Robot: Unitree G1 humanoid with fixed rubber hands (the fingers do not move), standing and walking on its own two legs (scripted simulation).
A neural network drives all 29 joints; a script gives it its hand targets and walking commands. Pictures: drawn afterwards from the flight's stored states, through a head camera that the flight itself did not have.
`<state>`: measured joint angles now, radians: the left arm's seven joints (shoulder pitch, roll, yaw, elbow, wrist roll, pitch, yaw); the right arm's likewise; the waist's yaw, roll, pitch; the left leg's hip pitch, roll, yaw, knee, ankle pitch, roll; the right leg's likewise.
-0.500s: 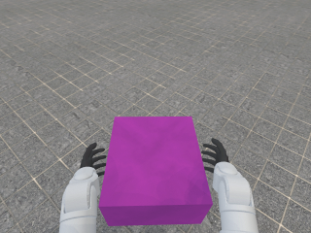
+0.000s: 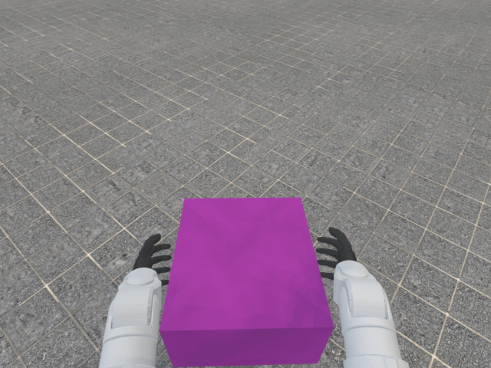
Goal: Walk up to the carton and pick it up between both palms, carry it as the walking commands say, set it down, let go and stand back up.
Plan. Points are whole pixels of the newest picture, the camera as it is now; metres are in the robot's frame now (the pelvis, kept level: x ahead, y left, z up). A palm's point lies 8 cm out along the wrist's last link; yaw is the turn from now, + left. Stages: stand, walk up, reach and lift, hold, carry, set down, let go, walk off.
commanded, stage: hold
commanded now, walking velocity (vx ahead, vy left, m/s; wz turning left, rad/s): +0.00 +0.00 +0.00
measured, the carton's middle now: (244, 272) +0.31 +0.01 -0.08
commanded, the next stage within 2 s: set down in 0.02 s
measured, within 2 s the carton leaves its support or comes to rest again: neither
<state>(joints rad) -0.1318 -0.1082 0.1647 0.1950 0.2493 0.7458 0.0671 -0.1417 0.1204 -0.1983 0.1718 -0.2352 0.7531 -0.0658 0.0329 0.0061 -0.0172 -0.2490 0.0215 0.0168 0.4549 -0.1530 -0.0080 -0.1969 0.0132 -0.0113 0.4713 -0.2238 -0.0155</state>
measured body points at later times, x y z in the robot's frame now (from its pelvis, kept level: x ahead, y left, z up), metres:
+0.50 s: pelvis +0.05 +0.02 +0.01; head +0.06 +0.01 +0.46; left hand +0.32 +0.19 -0.03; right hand +0.33 -0.16 -0.03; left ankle +0.06 +0.12 -0.74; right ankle +0.02 -0.11 -0.74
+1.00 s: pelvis +0.01 -0.02 -0.03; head +0.13 -0.03 +0.40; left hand +0.33 +0.20 -0.10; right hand +0.35 -0.15 -0.10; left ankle +0.06 +0.12 -0.74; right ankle +0.02 -0.12 -0.74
